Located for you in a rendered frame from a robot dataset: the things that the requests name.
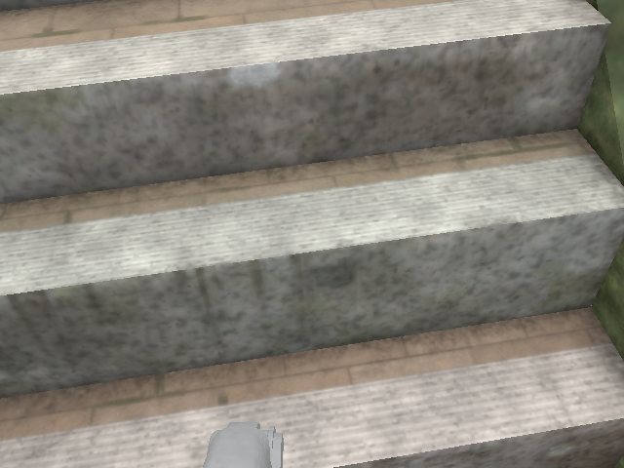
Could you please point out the robot left thigh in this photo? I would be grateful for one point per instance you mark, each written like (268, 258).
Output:
(244, 445)

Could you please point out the left robot shin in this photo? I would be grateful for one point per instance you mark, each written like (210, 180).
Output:
(213, 434)

